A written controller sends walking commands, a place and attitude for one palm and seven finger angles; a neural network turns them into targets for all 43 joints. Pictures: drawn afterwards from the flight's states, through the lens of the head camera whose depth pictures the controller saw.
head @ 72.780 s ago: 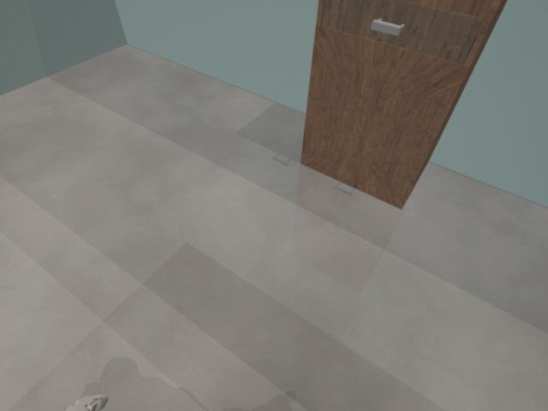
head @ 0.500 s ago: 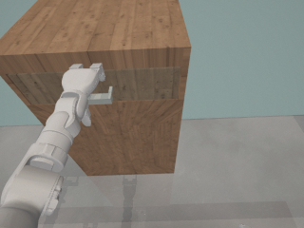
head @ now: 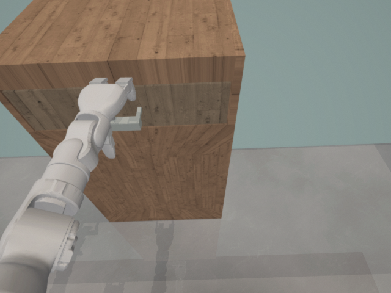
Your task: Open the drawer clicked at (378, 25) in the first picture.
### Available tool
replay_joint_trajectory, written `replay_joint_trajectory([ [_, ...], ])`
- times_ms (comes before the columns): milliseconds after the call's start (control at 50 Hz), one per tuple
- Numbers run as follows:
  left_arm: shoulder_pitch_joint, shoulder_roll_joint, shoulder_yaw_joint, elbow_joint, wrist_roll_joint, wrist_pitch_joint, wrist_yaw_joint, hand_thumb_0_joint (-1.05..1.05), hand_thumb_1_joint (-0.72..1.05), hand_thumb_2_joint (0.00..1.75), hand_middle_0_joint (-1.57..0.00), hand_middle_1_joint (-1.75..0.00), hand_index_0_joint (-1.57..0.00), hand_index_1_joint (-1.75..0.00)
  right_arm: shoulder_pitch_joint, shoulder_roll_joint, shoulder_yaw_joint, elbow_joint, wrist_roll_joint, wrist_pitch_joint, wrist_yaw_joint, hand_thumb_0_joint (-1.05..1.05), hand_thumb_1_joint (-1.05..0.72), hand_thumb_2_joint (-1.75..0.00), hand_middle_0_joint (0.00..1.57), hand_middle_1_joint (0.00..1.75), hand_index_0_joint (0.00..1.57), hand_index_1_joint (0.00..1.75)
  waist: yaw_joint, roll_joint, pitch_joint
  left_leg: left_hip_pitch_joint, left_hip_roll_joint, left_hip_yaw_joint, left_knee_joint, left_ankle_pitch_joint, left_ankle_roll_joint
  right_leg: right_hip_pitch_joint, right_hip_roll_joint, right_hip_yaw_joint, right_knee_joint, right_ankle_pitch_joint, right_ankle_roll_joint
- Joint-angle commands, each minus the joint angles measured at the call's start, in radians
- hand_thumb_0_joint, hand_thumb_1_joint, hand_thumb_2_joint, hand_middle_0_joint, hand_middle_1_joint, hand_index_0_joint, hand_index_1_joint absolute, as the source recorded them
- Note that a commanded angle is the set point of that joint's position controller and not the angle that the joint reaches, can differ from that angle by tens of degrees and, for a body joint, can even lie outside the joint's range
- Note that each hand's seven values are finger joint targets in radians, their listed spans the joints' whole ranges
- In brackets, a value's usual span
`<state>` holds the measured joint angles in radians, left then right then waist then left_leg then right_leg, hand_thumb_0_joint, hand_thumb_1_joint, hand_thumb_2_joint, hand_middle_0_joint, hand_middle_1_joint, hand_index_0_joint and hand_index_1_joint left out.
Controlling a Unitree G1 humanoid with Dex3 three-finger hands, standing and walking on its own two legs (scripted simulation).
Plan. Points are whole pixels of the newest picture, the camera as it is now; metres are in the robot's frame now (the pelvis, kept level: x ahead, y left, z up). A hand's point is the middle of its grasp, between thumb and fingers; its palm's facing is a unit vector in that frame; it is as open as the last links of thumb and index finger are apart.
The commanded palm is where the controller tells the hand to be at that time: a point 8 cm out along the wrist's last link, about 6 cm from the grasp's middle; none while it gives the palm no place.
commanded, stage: re-aim the fingers above the handle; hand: left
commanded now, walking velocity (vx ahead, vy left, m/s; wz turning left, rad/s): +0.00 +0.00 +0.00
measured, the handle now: (121, 117) +0.52 +0.20 +0.05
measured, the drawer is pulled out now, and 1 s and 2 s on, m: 0.00 0.00 0.00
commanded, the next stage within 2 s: lower the fingers behind the handle in 0.68 s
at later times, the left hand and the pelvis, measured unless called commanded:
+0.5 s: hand (112, 114) +0.47 +0.20 +0.10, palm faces +0.01 -0.01 -1.00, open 13.9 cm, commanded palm +0.44 +0.21 +0.16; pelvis +0.00 +0.00 +0.00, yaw +0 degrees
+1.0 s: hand (108, 122) +0.46 +0.21 +0.09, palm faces -0.03 +0.00 -1.00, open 13.9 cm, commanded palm +0.44 +0.21 +0.15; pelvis +0.00 +0.00 +0.00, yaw +0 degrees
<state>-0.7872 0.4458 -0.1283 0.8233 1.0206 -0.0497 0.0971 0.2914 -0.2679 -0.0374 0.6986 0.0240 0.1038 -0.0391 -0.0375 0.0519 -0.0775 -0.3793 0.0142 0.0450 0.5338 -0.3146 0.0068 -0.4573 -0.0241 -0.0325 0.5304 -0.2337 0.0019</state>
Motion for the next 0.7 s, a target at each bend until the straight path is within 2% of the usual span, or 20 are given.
replay_joint_trajectory([
  [0,-0.488,0.372,0.205,-0.178,0.025,0.010,0.107,0.00,-0.50,0.30,-0.30,-1.20,-0.30,-1.20,-0.008,-0.128,-0.038,-0.096,-0.006,-0.037,-0.014,0.00,-0.90,-0.90,0.20,0.30,0.20,0.30,0.029,-0.041,-0.379,0.041,-0.039,0.000,-0.046,0.353,0.020,0.279,0.040,0.016,-0.013,0.294,-0.033],
  [20,-0.512,0.358,0.183,-0.189,0.035,0.016,0.120,0.00,-0.50,0.30,-0.30,-1.20,-0.30,-1.20,-0.010,-0.120,-0.037,-0.096,-0.006,-0.041,-0.012,0.00,-0.90,-0.90,0.20,0.30,0.20,0.30,0.025,0.005,-0.388,0.049,-0.037,0.002,-0.044,0.366,0.019,0.272,0.039,0.017,-0.007,0.307,-0.034],
  [40,-0.511,0.326,0.165,-0.192,0.036,0.025,0.128,0.00,-0.50,0.30,-0.30,-1.20,-0.30,-1.20,-0.005,-0.117,-0.040,-0.093,-0.007,-0.044,-0.008,0.00,-0.90,-0.90,0.20,0.30,0.20,0.30,0.021,0.002,-0.404,0.064,-0.035,0.004,-0.040,0.388,0.018,0.278,0.041,0.014,-0.004,0.327,-0.034],
  [60,-0.478,0.349,0.190,-0.189,0.037,0.035,0.130,0.00,-0.50,0.30,-0.30,-1.20,-0.30,-1.20,-0.001,-0.120,-0.044,-0.093,-0.006,-0.045,-0.008,0.00,-0.90,-0.90,0.20,0.30,0.20,0.30,0.029,-0.010,-0.435,0.079,-0.032,0.007,-0.039,0.414,0.018,0.297,0.043,0.014,-0.001,0.351,-0.034],
  [100,-0.455,0.336,0.177,-0.175,0.031,0.055,0.118,0.00,-0.50,0.30,-0.30,-1.20,-0.30,-1.20,-0.001,-0.127,-0.047,-0.096,-0.005,-0.043,-0.009,0.00,-0.90,-0.90,0.20,0.30,0.20,0.30,0.019,-0.030,-0.451,0.086,-0.032,0.011,-0.037,0.433,0.020,0.316,0.043,0.013,-0.008,0.376,-0.030],
  [140,-0.440,0.256,0.103,-0.157,0.015,0.074,0.090,0.00,-0.50,0.30,-0.30,-1.20,-0.30,-1.20,-0.007,-0.130,-0.046,-0.098,0.005,-0.040,-0.008,0.00,-0.90,-0.90,0.20,0.30,0.20,0.30,-0.008,-0.045,-0.379,0.091,-0.028,0.009,-0.043,0.396,0.024,0.263,0.046,0.005,-0.021,0.342,-0.026],
  [220,-0.480,0.153,0.004,-0.201,-0.012,0.066,0.026,0.00,-0.50,0.30,-0.30,-1.20,-0.30,-1.20,0.001,-0.132,-0.048,-0.102,0.009,-0.042,-0.012,0.00,-0.90,-0.90,0.20,0.30,0.20,0.30,-0.038,-0.050,-0.343,0.138,-0.026,-0.009,-0.041,0.374,0.030,0.199,0.046,0.000,-0.039,0.288,-0.026],
  [280,-0.500,0.193,0.038,-0.204,-0.014,0.032,0.013,0.00,-0.50,0.30,-0.30,-1.20,-0.30,-1.20,0.009,-0.130,-0.045,-0.098,0.006,-0.040,-0.016,0.00,-0.90,-0.90,0.20,0.30,0.20,0.30,-0.027,-0.041,-0.334,0.130,-0.032,-0.016,-0.040,0.353,0.027,0.191,0.046,0.001,-0.035,0.267,-0.030],
  [320,-0.530,0.235,0.070,-0.192,-0.005,0.012,0.029,0.00,-0.50,0.30,-0.30,-1.20,-0.30,-1.20,0.009,-0.127,-0.040,-0.092,0.000,-0.040,-0.019,0.00,-0.90,-0.90,0.20,0.30,0.20,0.30,-0.023,-0.027,-0.335,0.113,-0.035,-0.015,-0.037,0.345,0.026,0.192,0.042,0.004,-0.030,0.261,-0.031],
  [340,-0.535,0.231,0.073,-0.173,-0.001,0.007,0.041,0.00,-0.50,0.30,-0.30,-1.20,-0.30,-1.20,0.013,-0.123,-0.038,-0.088,0.000,-0.041,-0.019,0.00,-0.90,-0.90,0.20,0.30,0.20,0.30,-0.023,-0.051,-0.326,0.098,-0.035,-0.018,-0.036,0.343,0.024,0.187,0.045,0.001,-0.025,0.257,-0.032],
  [360,-0.538,0.274,0.113,-0.162,0.008,0.004,0.058,0.00,-0.50,0.30,-0.30,-1.20,-0.30,-1.20,0.013,-0.125,-0.036,-0.086,-0.001,-0.041,-0.018,0.00,-0.90,-0.90,0.20,0.30,0.20,0.30,-0.012,-0.033,-0.326,0.086,-0.034,-0.017,-0.038,0.348,0.020,0.188,0.045,0.001,-0.017,0.258,-0.035],
  [400,-0.538,0.327,0.161,-0.152,0.023,0.009,0.092,0.00,-0.50,0.30,-0.30,-1.20,-0.30,-1.20,0.006,-0.127,-0.035,-0.089,-0.008,-0.042,-0.018,0.00,-0.90,-0.90,0.20,0.30,0.20,0.30,0.009,-0.024,-0.379,0.072,-0.037,-0.010,-0.033,0.373,0.017,0.228,0.043,0.006,-0.006,0.283,-0.036],
  [420,-0.552,0.329,0.159,-0.136,0.030,0.018,0.107,0.00,-0.50,0.30,-0.30,-1.20,-0.30,-1.20,0.007,-0.121,-0.032,-0.088,-0.007,-0.042,-0.016,0.00,-0.90,-0.90,0.20,0.30,0.20,0.30,0.005,-0.019,-0.381,0.063,-0.034,-0.009,-0.031,0.382,0.016,0.230,0.042,0.006,0.001,0.298,-0.035],
  [440,-0.545,0.288,0.130,-0.118,0.035,0.031,0.114,0.00,-0.50,0.30,-0.30,-1.20,-0.30,-1.20,0.007,-0.117,-0.033,-0.089,-0.007,-0.044,-0.012,0.00,-0.90,-0.90,0.20,0.30,0.20,0.30,0.002,-0.016,-0.385,0.064,-0.033,-0.007,-0.028,0.385,0.014,0.222,0.044,0.002,0.005,0.297,-0.034],
  [500,-0.502,0.312,0.161,-0.120,0.039,0.059,0.119,0.00,-0.50,0.30,-0.30,-1.20,-0.30,-1.20,0.009,-0.123,-0.041,-0.097,-0.011,-0.039,-0.006,0.00,-0.90,-0.90,0.20,0.30,0.20,0.30,0.017,-0.016,-0.442,0.087,-0.031,0.000,-0.020,0.464,0.014,0.265,0.045,0.002,0.012,0.366,-0.035],
  [560,-0.485,0.297,0.143,-0.111,0.033,0.083,0.110,0.00,-0.50,0.30,-0.30,-1.20,-0.30,-1.20,-0.007,-0.124,-0.034,-0.102,-0.005,-0.033,-0.008,0.00,-0.90,-0.90,0.20,0.30,0.20,0.30,0.011,-0.059,-0.401,0.062,-0.029,0.009,-0.033,0.416,0.020,0.269,0.042,0.002,0.001,0.356,-0.026],
  [600,-0.495,0.340,0.170,-0.108,0.034,0.088,0.102,0.00,-0.50,0.30,-0.30,-1.20,-0.30,-1.20,-0.009,-0.131,-0.034,-0.102,-0.004,-0.030,-0.014,0.00,-0.90,-0.90,0.20,0.30,0.20,0.30,0.011,-0.071,-0.400,0.058,-0.030,0.008,-0.042,0.396,0.022,0.288,0.039,0.007,-0.009,0.344,-0.026],
  [620,-0.489,0.334,0.156,-0.123,0.034,0.087,0.096,0.00,-0.50,0.30,-0.30,-1.20,-0.30,-1.20,-0.013,-0.128,-0.032,-0.106,-0.001,-0.030,-0.016,0.00,-0.90,-0.90,0.20,0.30,0.20,0.30,0.012,-0.046,-0.401,0.062,-0.031,0.011,-0.042,0.397,0.024,0.285,0.039,0.009,-0.007,0.351,-0.026],
  [640,-0.483,0.294,0.126,-0.139,0.033,0.085,0.087,0.00,-0.50,0.30,-0.30,-1.20,-0.30,-1.20,-0.012,-0.125,-0.035,-0.111,0.001,-0.030,-0.015,0.00,-0.90,-0.90,0.20,0.30,0.20,0.30,0.007,-0.041,-0.401,0.076,-0.030,0.010,-0.043,0.397,0.023,0.275,0.041,0.006,-0.009,0.342,-0.026],
  [680,-0.468,0.275,0.112,-0.139,0.025,0.080,0.070,0.00,-0.50,0.30,-0.30,-1.20,-0.30,-1.20,-0.009,-0.128,-0.037,-0.109,0.002,-0.032,-0.017,0.00,-0.90,-0.90,0.20,0.30,0.20,0.30,-0.002,-0.054,-0.375,0.089,-0.026,0.008,-0.046,0.381,0.026,0.255,0.042,0.004,-0.019,0.321,-0.026],
])
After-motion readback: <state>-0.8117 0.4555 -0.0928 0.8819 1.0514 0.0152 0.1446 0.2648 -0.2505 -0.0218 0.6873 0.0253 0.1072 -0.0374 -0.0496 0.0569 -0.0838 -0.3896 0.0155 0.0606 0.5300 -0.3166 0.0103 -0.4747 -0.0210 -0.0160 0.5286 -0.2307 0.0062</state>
